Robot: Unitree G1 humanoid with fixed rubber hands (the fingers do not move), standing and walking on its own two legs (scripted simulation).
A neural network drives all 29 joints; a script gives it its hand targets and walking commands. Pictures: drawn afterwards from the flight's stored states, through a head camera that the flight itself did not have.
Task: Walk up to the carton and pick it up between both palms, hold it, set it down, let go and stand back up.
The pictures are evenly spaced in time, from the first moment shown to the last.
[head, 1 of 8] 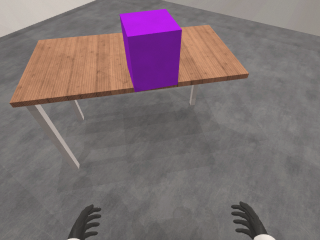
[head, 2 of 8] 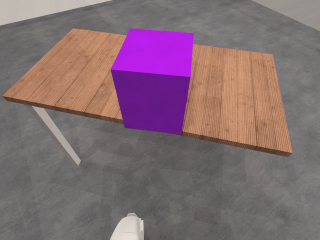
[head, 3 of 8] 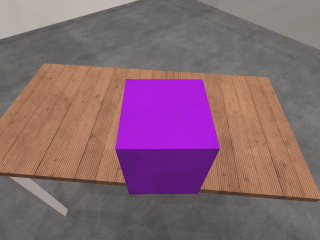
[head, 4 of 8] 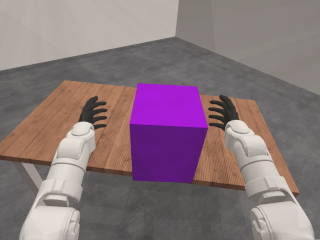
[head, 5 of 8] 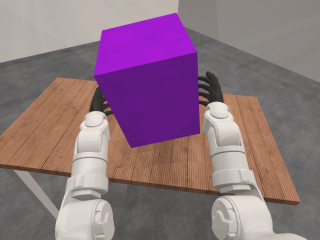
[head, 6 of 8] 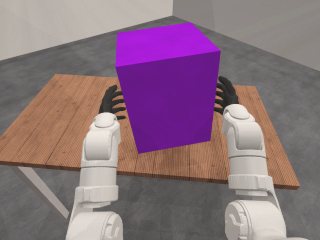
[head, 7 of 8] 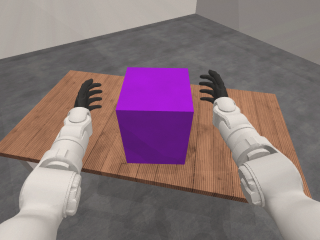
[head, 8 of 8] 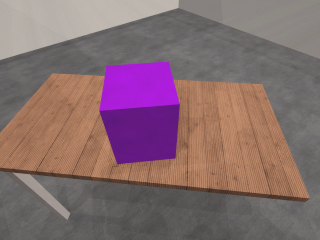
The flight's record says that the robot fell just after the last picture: no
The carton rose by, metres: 0.24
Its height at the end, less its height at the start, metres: +0.00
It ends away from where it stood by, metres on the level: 0.11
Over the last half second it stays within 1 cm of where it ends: yes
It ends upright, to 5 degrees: yes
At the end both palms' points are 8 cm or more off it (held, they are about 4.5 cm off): yes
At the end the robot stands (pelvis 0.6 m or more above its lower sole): yes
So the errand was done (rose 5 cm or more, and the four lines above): yes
